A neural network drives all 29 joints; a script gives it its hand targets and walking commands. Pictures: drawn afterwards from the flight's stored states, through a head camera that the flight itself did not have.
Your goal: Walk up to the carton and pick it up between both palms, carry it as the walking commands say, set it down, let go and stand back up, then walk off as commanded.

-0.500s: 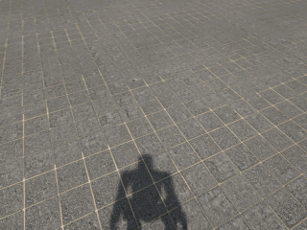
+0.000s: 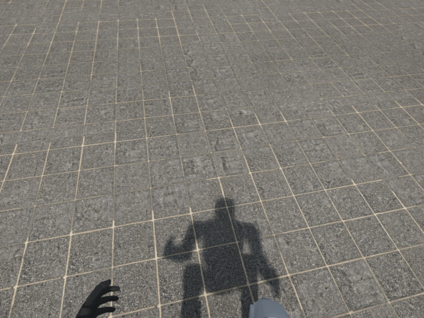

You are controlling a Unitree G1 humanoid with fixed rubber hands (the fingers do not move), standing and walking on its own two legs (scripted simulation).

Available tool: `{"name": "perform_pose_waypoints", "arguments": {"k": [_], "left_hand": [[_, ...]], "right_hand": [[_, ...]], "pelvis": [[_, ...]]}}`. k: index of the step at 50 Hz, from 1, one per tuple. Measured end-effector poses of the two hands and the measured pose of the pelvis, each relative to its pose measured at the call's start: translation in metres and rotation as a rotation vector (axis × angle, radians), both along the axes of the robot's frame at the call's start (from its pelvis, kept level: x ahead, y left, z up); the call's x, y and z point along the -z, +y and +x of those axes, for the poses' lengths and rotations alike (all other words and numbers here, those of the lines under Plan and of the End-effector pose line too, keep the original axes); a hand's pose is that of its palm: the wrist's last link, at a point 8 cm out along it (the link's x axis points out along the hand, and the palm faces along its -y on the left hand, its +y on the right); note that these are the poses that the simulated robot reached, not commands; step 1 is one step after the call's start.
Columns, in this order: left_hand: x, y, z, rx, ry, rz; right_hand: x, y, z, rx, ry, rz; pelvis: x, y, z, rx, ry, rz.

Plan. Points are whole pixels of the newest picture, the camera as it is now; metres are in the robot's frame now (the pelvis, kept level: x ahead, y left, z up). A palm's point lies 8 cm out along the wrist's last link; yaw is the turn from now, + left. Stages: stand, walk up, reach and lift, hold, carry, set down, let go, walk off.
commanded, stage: walk off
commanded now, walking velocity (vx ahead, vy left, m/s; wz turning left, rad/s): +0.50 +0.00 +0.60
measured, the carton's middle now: out of the picture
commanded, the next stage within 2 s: none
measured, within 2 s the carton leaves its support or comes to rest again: neither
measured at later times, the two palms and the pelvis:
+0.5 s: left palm (108, 274) +0.22 +0.22 -0.11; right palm (306, 184) +0.47 -0.26 -0.12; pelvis +0.28 -0.04 +0.00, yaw +19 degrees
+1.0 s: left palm (57, 175) +0.47 +0.42 -0.11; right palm (241, 132) +0.66 -0.09 -0.11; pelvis +0.49 +0.13 +0.00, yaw +35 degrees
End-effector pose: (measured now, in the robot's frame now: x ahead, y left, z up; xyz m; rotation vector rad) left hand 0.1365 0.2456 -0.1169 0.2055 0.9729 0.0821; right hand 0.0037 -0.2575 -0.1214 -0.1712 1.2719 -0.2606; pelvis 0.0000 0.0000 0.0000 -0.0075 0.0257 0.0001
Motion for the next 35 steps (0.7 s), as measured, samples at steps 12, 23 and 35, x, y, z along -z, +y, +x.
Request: {"name": "perform_pose_waypoints", "arguments": {"k": [12, 23, 35], "left_hand": [[-0.02, -0.045, 0.202, 0.007, -0.2, -0.021], [-0.009, -0.016, 0.109, -0.385, 0.118, 0.072], [0.016, -0.033, 0.065, -0.691, 0.43, -0.064]], "right_hand": [[0.014, -0.034, 0.101, -0.042, 0.135, 0.016], [0.002, -0.026, 0.408, -0.416, -0.139, 0.032], [-0.023, 0.18, 0.658, -0.794, -0.398, 0.199]], "pelvis": [[0.013, -0.033, 0.139, -0.145, 0.015, 0.011], [0.0, -0.043, 0.257, -0.309, -0.006, 0.007], [0.011, 0.019, 0.37, -0.451, -0.002, -0.002]]}}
